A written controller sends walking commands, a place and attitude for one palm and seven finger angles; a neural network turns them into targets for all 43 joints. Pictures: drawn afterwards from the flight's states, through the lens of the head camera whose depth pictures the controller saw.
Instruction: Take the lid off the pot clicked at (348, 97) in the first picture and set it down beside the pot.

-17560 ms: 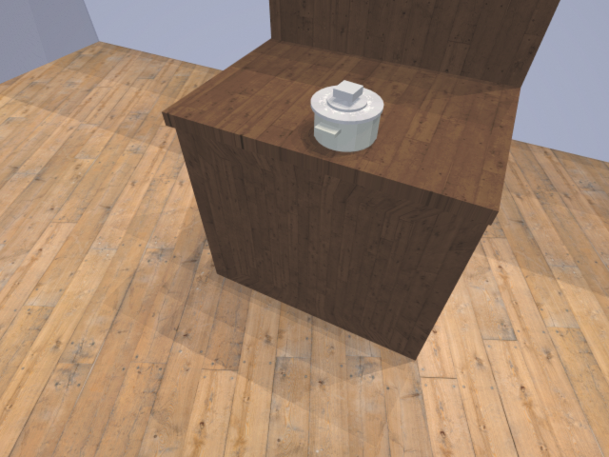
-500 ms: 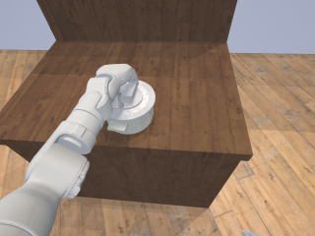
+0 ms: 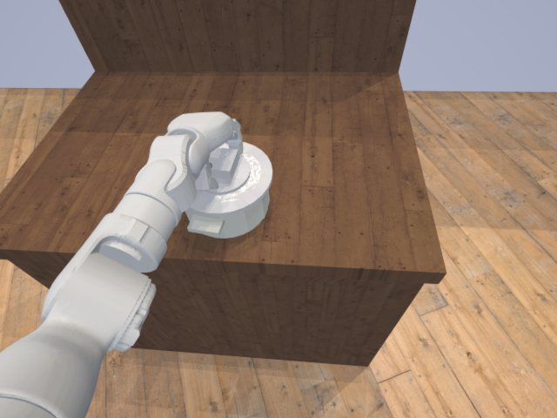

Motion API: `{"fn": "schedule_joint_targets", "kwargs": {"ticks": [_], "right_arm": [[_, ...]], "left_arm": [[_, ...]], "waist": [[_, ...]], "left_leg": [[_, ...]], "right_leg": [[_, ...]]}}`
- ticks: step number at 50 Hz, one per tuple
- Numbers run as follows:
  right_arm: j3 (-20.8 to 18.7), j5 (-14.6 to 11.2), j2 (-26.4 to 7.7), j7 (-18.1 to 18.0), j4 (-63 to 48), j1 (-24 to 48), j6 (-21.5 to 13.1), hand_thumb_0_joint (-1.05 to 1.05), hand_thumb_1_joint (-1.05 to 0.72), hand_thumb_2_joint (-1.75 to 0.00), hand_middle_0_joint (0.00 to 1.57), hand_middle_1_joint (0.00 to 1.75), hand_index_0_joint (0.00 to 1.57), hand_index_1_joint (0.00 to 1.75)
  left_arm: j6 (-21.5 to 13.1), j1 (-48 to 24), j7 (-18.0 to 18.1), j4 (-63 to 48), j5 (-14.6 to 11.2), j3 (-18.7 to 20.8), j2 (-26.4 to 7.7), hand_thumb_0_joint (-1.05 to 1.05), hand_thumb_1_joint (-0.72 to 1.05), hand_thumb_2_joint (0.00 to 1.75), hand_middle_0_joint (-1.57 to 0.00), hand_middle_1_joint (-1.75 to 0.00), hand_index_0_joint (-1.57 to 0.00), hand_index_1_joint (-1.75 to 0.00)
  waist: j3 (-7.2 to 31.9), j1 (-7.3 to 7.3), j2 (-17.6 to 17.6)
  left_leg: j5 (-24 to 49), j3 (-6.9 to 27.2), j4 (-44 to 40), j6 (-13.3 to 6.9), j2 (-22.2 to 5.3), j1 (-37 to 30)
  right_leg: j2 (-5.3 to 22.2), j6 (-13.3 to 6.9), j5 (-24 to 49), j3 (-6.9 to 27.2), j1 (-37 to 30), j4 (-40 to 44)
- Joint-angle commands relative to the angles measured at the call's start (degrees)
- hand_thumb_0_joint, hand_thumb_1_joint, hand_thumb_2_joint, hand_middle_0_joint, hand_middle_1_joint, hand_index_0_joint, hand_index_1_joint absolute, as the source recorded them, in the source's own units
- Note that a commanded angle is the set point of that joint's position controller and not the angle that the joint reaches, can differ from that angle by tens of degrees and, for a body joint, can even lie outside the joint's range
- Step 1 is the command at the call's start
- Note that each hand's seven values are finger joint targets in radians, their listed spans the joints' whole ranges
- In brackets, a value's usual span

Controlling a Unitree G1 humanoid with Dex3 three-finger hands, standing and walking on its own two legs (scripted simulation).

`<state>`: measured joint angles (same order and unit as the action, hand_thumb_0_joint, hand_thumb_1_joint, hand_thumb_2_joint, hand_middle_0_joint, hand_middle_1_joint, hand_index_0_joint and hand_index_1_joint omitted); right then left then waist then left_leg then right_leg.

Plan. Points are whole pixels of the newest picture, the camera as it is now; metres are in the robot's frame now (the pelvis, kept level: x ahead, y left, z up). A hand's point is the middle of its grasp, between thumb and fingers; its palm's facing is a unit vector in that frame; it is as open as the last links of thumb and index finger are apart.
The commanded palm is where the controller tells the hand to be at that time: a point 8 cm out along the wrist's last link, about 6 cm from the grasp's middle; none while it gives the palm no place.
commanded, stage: close the fingers and squeeze the knob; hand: left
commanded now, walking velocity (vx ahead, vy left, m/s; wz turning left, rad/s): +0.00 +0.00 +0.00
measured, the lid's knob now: (220, 162) +0.49 +0.08 +0.09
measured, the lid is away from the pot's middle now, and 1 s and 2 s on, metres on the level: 0.01 0.01 0.01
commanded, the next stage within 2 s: lift the lid straight up in 1.10 s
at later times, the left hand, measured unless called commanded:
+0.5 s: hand (207, 165) +0.46 +0.09 +0.11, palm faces -0.37 -0.01 -0.93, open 8.7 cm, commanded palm +0.46 +0.09 +0.17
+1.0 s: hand (207, 166) +0.46 +0.09 +0.11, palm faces -0.36 -0.01 -0.93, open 8.6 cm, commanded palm +0.45 +0.09 +0.17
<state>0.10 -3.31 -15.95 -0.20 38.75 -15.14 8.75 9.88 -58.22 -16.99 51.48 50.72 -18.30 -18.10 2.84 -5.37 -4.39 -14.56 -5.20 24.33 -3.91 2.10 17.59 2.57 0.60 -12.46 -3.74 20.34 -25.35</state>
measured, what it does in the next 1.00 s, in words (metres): stands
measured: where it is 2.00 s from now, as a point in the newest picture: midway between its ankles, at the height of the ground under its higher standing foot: outside the picture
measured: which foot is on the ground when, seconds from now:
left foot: down 0.00-1.00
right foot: down 0.00-1.00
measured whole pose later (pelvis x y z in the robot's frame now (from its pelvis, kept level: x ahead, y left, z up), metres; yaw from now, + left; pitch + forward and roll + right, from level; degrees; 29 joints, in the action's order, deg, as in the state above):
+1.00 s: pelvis +0.00 +0.00 +0.00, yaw +0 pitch +7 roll +0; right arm 0.1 -3.5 -15.9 0.0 39.1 -14.9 8.8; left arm 10.3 -58.4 -16.9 51.8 50.6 -19.1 -17.9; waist 2.8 -5.1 -4.2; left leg -14.5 -5.1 24.5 -3.9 2.1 17.4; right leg 2.5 0.5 -12.4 -3.7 20.1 -25.4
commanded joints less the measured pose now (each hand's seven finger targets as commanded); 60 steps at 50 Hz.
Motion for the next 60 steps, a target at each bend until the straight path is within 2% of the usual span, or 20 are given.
{"fn": "schedule_joint_targets", "kwargs": {"ticks": [1, 5, 8, 11, 14, 17, 20, 22, 24, 28, 35, 38, 42, 44, 47, 50, 53, 55, 58, 60], "right_arm": [[-2.44, 0.11, -7.06, -0.23, -5.57, 0.45, -1.77, 0.0, -0.9, -0.9, 0.2, 0.3, 0.2, 0.3], [-2.48, 0.14, -6.74, 0.05, -5.92, 0.7, -2.0, 0.0, -0.9, -0.9, 0.2, 0.3, 0.2, 0.3], [-2.4, 0.28, -7.06, 0.13, -5.72, 0.43, -1.84, 0.0, -0.9, -0.9, 0.2, 0.3, 0.2, 0.3], [-2.57, -0.02, -6.83, 0.14, -5.35, 0.72, -1.75, 0.0, -0.9, -0.9, 0.2, 0.3, 0.2, 0.3], [-2.41, 0.34, -6.94, -0.05, -5.66, 0.57, -1.95, 0.0, -0.9, -0.9, 0.2, 0.3, 0.2, 0.3], [-2.5, 0.02, -7.14, -0.21, -5.6, 0.94, -1.47, 0.0, -0.9, -0.9, 0.2, 0.3, 0.2, 0.3], [-2.08, -0.09, -7.23, -0.46, -5.09, 0.48, -1.51, 0.0, -0.9, -0.9, 0.2, 0.3, 0.2, 0.3], [-2.18, 0.15, -7.28, -0.56, -5.77, 0.73, -1.67, 0.0, -0.9, -0.9, 0.2, 0.3, 0.2, 0.3], [-2.12, -0.04, -7.0, -0.57, -5.43, 0.61, -1.51, 0.0, -0.9, -0.9, 0.2, 0.3, 0.2, 0.3], [-2.3, 0.25, -7.35, -0.66, -5.35, -0.26, -1.66, 0.0, -0.9, -0.9, 0.2, 0.3, 0.2, 0.3], [-2.41, 0.14, -7.0, -0.33, -5.4, -0.14, -1.83, 0.0, -0.9, -0.9, 0.2, 0.3, 0.2, 0.3], [-2.42, 0.29, -7.31, -0.37, -5.41, -0.25, -1.8, 0.0, -0.9, -0.9, 0.2, 0.3, 0.2, 0.3], [-2.56, 0.2, -7.06, -0.14, -5.97, 0.4, -1.91, 0.0, -0.9, -0.9, 0.2, 0.3, 0.2, 0.3], [-2.43, 0.23, -7.01, -0.02, -5.67, 0.24, -2.01, 0.0, -0.9, -0.9, 0.2, 0.3, 0.2, 0.3], [-2.5, -0.1, -7.31, -0.18, -5.31, 0.46, -1.68, 0.0, -0.9, -0.9, 0.2, 0.3, 0.2, 0.3], [-2.38, 0.06, -6.89, -0.25, -5.4, 0.72, -2.03, 0.0, -0.9, -0.9, 0.2, 0.3, 0.2, 0.3], [-2.34, 0.25, -7.15, -0.38, -5.5, 0.76, -2.02, 0.0, -0.9, -0.9, 0.2, 0.3, 0.2, 0.3], [-2.42, 0.08, -6.58, -0.24, -5.75, 1.28, -2.15, 0.0, -0.9, -0.9, 0.2, 0.3, 0.2, 0.3], [-2.5, 0.27, -6.71, 0.05, -5.93, 1.25, -2.23, 0.0, -0.9, -0.9, 0.2, 0.3, 0.2, 0.3], [-2.21, 0.03, -6.83, -0.01, -5.62, 1.55, -1.91, 0.0, -0.9, -0.9, 0.2, 0.3, 0.2, 0.3]], "left_arm": [[0.04, -29.37, 2.11, -8.98, 1.13, 3.28, -9.99, 0.0, 0.02, 1.04, -0.57, -0.86, -0.57, -0.86], [-0.07, -29.65, 2.14, -11.52, 1.24, 2.06, -8.64, 0.0, 0.06, 1.02, -0.58, -0.9, -0.58, -0.9], [0.18, -27.55, 2.23, -9.84, 0.84, 5.06, -11.72, 0.0, 0.09, 1.01, -0.59, -0.93, -0.59, -0.93], [0.52, -32.98, 1.93, -12.1, 0.83, 0.18, -6.61, 0.0, 0.13, 0.99, -0.61, -0.95, -0.61, -0.95], [0.42, -27.6, 1.96, -8.91, 0.58, 4.67, -10.84, 0.0, 0.16, 0.96, -0.63, -0.97, -0.63, -0.97], [0.35, -30.32, 1.57, -9.75, 0.1, 1.77, -7.68, 0.0, 0.2, 0.94, -0.65, -0.99, -0.65, -0.99], [0.9, -29.73, 1.62, -5.38, 0.78, 2.36, -8.89, 0.0, 0.24, 0.91, -0.67, -1.01, -0.67, -1.01], [0.3, -29.8, 1.55, -7.39, 0.44, 3.79, -10.24, 0.0, 0.27, 0.89, -0.68, -1.01, -0.68, -1.01], [0.33, -30.08, 1.25, -6.07, 1.02, 1.14, -7.38, 0.0, 0.29, 0.86, -0.7, -1.02, -0.7, -1.02], [0.11, -31.25, 1.39, -6.41, 1.09, 3.57, -10.15, 0.0, 0.26, 0.93, -0.69, -1.01, -0.66, -0.98], [-0.34, -29.79, 1.29, -7.41, 0.82, 1.89, -8.01, 0.0, 0.29, 0.97, -0.74, -1.04, -0.66, -0.98], [-0.43, -29.58, 1.59, -7.99, 0.87, 4.19, -10.93, 0.0, 0.32, 0.98, -0.77, -1.05, -0.67, -0.98], [-0.84, -30.56, 1.64, -11.87, 0.45, 1.92, -8.3, 0.0, 0.36, 1.0, -0.81, -1.07, -0.69, -0.99], [-0.36, -27.21, 2.02, -8.95, 1.06, 4.72, -11.4, 0.0, 0.38, 1.01, -0.83, -1.08, -0.69, -0.99], [0.06, -29.15, 1.91, -8.14, 0.36, 2.54, -8.95, 0.0, 0.42, 1.03, -0.87, -1.1, -0.7, -0.99], [0.24, -29.45, 2.13, -8.64, 1.31, 2.42, -9.09, 0.0, 0.46, 1.04, -0.91, -1.12, -0.7, -0.99], [-0.06, -30.05, 2.23, -9.77, 1.33, 4.94, -12.31, 0.0, 0.51, 1.06, -0.96, -1.13, -0.7, -1.0], [-0.02, -31.56, 2.05, -11.56, 1.28, 1.35, -8.04, 0.0, 0.53, 1.06, -0.99, -1.14, -0.7, -1.0], [-0.12, -30.19, 2.17, -12.66, 1.02, 3.77, -10.63, 0.0, 0.56, 1.07, -1.03, -1.16, -0.7, -1.0], [0.37, -28.64, 2.12, -9.21, 0.73, 2.63, -8.94, 0.0, 0.58, 1.07, -1.06, -1.16, -0.69, -1.0]], "waist": [[21.36, -0.23, 7.97], [23.41, -0.18, 4.88], [23.19, 0.27, 7.8], [22.0, -1.1, 6.64], [23.21, 0.24, 7.97], [21.54, -0.79, 8.96], [19.16, -0.85, 8.69], [21.19, -0.3, 7.76], [20.36, -1.07, 8.03], [22.05, -0.77, 7.89], [21.28, -0.66, 7.21], [21.87, -0.26, 8.05], [23.28, -0.35, 5.71], [22.26, 0.28, 6.99], [19.7, -0.53, 8.78], [21.48, -0.32, 7.17], [22.65, 0.0, 7.58], [22.24, -0.54, 6.01], [24.06, 0.12, 6.01], [20.57, -0.17, 7.79]], "left_leg": [[20.61, 5.41, -0.33, -0.43, -0.49, -9.96], [24.46, 6.09, 0.27, -0.28, -0.63, -12.89], [23.84, 5.96, 0.3, -0.38, -0.54, -11.34], [21.45, 6.17, 0.0, -0.21, -0.68, -12.52], [22.02, 5.68, 0.26, -0.45, -0.25, -11.42], [20.34, 5.55, 0.05, -0.48, -0.4, -10.39], [16.91, 5.34, -0.43, -0.33, -0.15, -8.71], [18.4, 5.4, -0.08, -0.46, 0.0, -9.24], [18.23, 5.42, -0.08, -0.31, -0.26, -9.62], [18.88, 5.66, 0.25, -0.4, -0.23, -10.08], [21.16, 5.7, 0.16, -0.39, -0.45, -10.64], [19.7, 5.49, -0.09, -0.47, -0.31, -10.01], [22.96, 6.01, 0.18, -0.46, -0.43, -11.85], [22.28, 5.83, 0.13, -0.38, -0.53, -11.21], [18.85, 5.53, -0.44, -0.48, -0.4, -9.08], [19.2, 5.53, -0.32, -0.39, -0.34, -10.71], [19.24, 5.52, -0.37, -0.37, -0.35, -10.4], [20.41, 5.76, -0.16, -0.28, -0.49, -11.81], [23.31, 6.36, 0.23, -0.13, -0.67, -13.16], [20.69, 5.98, -0.35, -0.09, -0.61, -11.0]], "right_leg": [[-2.94, -2.81, 20.69, 1.15, -8.34, 0.19], [-2.92, -2.98, 21.01, 1.11, -7.19, -0.27], [-2.93, -2.89, 21.85, 1.21, -9.14, -0.29], [-3.06, -2.85, 19.31, 0.73, -5.78, -0.02], [-2.91, -2.95, 20.91, 1.27, -8.74, -0.29], [-2.71, -2.92, 20.38, 0.99, -7.61, -0.02], [-3.0, -2.97, 18.13, 0.95, -6.53, -0.04], [-2.66, -3.15, 19.43, 1.26, -7.95, -0.16], [-2.86, -2.97, 18.66, 0.95, -6.34, -0.22], [-2.91, -2.97, 18.84, 1.32, -6.83, -0.33], [-2.99, -2.92, 19.96, 0.98, -6.76, -0.09], [-2.95, -2.94, 20.13, 1.24, -8.24, 0.05], [-2.69, -3.11, 20.95, 1.22, -7.85, -0.03], [-2.99, -3.01, 20.68, 1.2, -8.48, 0.01], [-2.86, -3.05, 19.43, 0.99, -7.8, 0.42], [-2.95, -3.01, 19.14, 1.23, -7.56, 0.15], [-2.77, -3.03, 20.12, 1.4, -9.14, -0.02], [-2.81, -3.03, 19.79, 1.11, -7.28, 0.0], [-2.83, -3.04, 20.53, 1.31, -8.21, -0.27], [-2.96, -3.0, 19.37, 0.95, -7.25, 0.07]]}}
